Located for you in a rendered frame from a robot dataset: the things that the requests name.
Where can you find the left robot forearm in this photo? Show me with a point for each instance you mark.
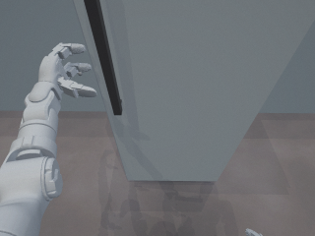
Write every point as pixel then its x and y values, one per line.
pixel 39 126

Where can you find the handle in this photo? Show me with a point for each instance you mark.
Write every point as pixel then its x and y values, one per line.
pixel 96 20

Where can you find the left robot hand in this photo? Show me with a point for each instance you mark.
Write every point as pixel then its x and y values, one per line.
pixel 51 70

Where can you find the left robot upper arm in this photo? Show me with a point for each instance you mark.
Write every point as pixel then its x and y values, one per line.
pixel 26 188

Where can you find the fridge door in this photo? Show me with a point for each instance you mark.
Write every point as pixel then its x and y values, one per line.
pixel 192 75

